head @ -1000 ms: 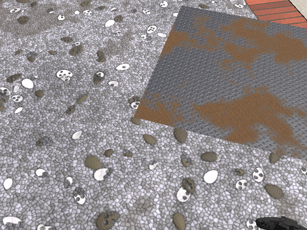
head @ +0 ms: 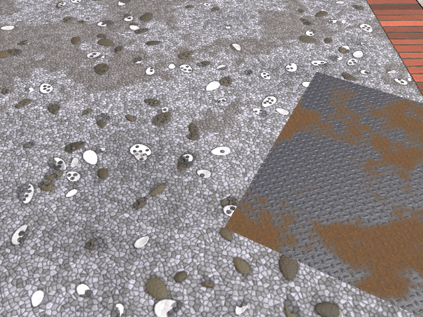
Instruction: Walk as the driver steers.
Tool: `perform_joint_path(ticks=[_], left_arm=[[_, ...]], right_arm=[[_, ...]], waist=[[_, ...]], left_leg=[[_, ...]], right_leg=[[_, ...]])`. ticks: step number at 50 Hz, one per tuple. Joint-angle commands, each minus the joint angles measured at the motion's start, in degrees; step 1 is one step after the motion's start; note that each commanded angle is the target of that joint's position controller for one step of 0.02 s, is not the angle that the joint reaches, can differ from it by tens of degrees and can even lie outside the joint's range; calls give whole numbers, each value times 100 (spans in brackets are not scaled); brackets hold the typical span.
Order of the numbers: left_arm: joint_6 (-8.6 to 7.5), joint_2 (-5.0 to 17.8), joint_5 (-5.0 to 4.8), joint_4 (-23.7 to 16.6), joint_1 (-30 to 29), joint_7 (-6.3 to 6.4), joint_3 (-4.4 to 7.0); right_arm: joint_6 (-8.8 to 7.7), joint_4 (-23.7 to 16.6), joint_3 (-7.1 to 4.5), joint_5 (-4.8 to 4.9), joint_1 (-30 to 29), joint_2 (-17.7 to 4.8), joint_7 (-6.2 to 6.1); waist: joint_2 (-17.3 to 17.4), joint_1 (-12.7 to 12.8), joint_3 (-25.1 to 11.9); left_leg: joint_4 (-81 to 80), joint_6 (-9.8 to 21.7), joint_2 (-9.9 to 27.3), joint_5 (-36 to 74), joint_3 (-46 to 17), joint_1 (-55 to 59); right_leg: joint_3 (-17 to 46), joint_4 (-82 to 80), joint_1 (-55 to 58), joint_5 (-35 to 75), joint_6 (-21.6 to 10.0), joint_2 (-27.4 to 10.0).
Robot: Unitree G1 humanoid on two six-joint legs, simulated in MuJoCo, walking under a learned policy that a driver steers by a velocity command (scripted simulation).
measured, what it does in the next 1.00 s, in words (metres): walks ahead: left foot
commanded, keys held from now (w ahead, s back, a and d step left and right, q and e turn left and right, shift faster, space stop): no key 0.22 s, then w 0.32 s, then no key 0.46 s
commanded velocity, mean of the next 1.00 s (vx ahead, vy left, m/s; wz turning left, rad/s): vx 0.15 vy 0.00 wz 0.01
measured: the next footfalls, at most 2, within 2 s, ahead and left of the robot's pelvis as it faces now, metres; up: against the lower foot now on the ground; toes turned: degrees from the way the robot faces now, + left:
left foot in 0.92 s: +0.31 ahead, +0.04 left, +0.00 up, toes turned +2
right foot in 1.18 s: +0.24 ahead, -0.15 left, +0.00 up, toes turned -1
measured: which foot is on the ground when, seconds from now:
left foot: down 0.00-0.52, up 0.54-0.90, down 0.92-1.00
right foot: down 0.00-0.94, up 0.96-1.00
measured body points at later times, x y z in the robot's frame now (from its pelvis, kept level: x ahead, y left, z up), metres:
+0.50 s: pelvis +0.05 -0.01 -0.01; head +0.05 -0.03 +0.44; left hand +0.10 +0.25 -0.14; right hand +0.00 -0.27 -0.16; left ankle -0.03 +0.12 -0.74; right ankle +0.06 -0.10 -0.74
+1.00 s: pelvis +0.20 -0.03 -0.02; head +0.23 -0.02 +0.43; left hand +0.16 +0.18 -0.18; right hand +0.28 -0.26 -0.16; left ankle +0.27 +0.04 -0.74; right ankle +0.08 -0.11 -0.72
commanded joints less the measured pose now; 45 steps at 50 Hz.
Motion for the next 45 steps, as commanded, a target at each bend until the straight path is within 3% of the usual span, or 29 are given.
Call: perform_joint_path(ticks=[1, 11, 12, 14, 15, 17, 19, 21, 23, 24, 25, 26, 27, 28, 29, 30, 33, 35, 40, 43, 45], left_arm=[[-56, 593, -4, -39, 111, 17, 140], [-21, 510, 1, 521, 303, 43, 80], [-17, 481, 8, 577, 361, 39, 67], [12, 539, 44, 570, 340, 18, 106], [26, 532, 81, 515, 223, -9, 114], [-15, 303, 158, 346, -33, -73, 68], [-135, 353, 159, 205, -178, -107, 94], [-267, 420, 121, 122, -124, -167, 138], [-360, 356, 60, 145, 136, -190, 166], [-384, 249, 40, 306, 622, -183, 172], [-396, 295, 35, 559, 1257, -154, 229], [-445, 591, 101, 728, 1933, -92, 325], [-453, 1266, 77, 846, 2654, -71, 479], [-384, 1039, 62, 901, 2346, -63, 419], [-409, 703, 71, 654, 1651, -82, 323], [-467, 538, 71, 519, 1251, -94, 274], [-581, 294, 59, 583, 1318, -52, 148], [-585, 235, 73, 729, 1533, -12, 82], [-447, 157, 64, 850, 1560, 115, -45], [-408, 130, 43, 937, 1551, 131, -69], [-394, 176, -7, 946, 1326, 122, -58]], right_arm=[[-92, -12, -86, 13, 77, -598, -39], [-101, 398, -9, 16, 212, -501, -63], [-98, 443, -2, 11, 290, -485, -61], [-45, 472, -109, 8, 414, -732, -54], [-14, 473, -157, -6, 535, -811, -39], [-4, 520, -251, -16, 810, -929, -23], [-81, 506, -279, -64, 843, -831, -2], [-187, 476, -318, -64, 767, -846, 17], [-258, 424, -337, -18, 553, -800, 40], [-267, 367, -344, 23, 352, -786, 51], [-284, 314, -332, 7, 282, -706, 59], [-342, 203, -252, -28, 169, -437, 89], [-403, -70, -141, -6, 86, -25, 140], [-393, -86, -252, -157, 76, -502, 160], [-397, -29, -245, -155, 62, -429, 201], [-418, 81, -191, -114, 207, -218, 228], [-349, 236, -184, -137, 503, -144, 219], [-297, 171, -168, -81, 289, -87, 187], [-227, -31, -49, 1, -445, 75, 108], [-230, 63, -48, 2, -288, 6, 46], [-292, 232, -74, -26, 162, -30, -2]], waist=[[181, 53, -99], [104, 38, 73], [132, 22, -46], [396, -41, 130], [523, -132, 380], [972, -280, 818], [907, -302, 905], [802, -189, 769], [765, 36, 648], [668, 301, 562], [389, 525, 417], [-482, 795, 222], [-1891, 905, -149], [-1187, 528, 289], [-389, 186, 709], [-125, 6, 715], [-254, -172, 135], [-472, -160, 69], [-692, 9, 9], [-699, -16, -28], [-460, -312, -51]], left_leg=[[-521, 194, 547, 787, -495, -430], [-645, 277, 581, 684, -502, -438], [-736, 312, 549, 121, -512, -408], [-825, 560, 503, -1758, -715, -572], [-1017, 739, 664, -2644, -1032, -644], [-1580, 1160, 1379, -3459, -1959, -573], [-1734, 1387, 1731, -2821, -2255, -338], [-1566, 1346, 1658, -2105, -1927, -45], [-1299, 1163, 1373, -1497, -1384, -442], [-1004, 1044, 1160, -1340, -1050, -981], [-466, 932, 903, -1134, -802, -1550], [907, 727, 438, -833, -197, -2227], [2691, 488, -295, -1466, 620, -3252], [3670, 556, -43, -1629, 282, -3413], [3980, 593, 270, -1069, 141, -3378], [3951, 531, 426, -638, 159, -3109], [3737, 288, 438, -213, 498, -2442], [3381, 187, 293, -126, 657, -2453], [1774, 170, 42, 446, 959, -1881], [1282, 334, -4, 584, 933, -1323], [417, 478, 10, 1216, 867, -581]], right_leg=[[592, -321, 423, 609, -155, -593], [568, -396, 327, 480, -58, -575], [519, -383, 362, 22, -58, -506], [229, 124, -49, -1423, -134, -145], [130, 448, -544, -1897, -170, -11], [-249, 1382, -1368, -1615, -166, 77], [-103, 2009, -1848, -1487, -214, -227], [-56, 1850, -1902, -1504, -263, -360], [-268, 1112, -979, -1078, -302, -240], [-481, 533, -19, -660, -314, -65], [-501, 211, 993, -607, -285, 128], [609, -480, 1854, -1278, -375, -613], [3195, -1617, 2395, -3035, -844, -2040], [3746, -1703, 1647, -2895, -1110, -2392], [3109, -1552, 1098, -2005, -1096, -2199], [2374, -1439, 836, -560, -1011, -1926], [844, -978, 942, 3473, -832, -1405], [414, -675, 1098, 4929, -828, -1284], [5, -420, 968, 5188, -669, -1035], [161, -99, 885, 4964, -696, -1172], [191, 451, 709, 4679, -570, -1130]])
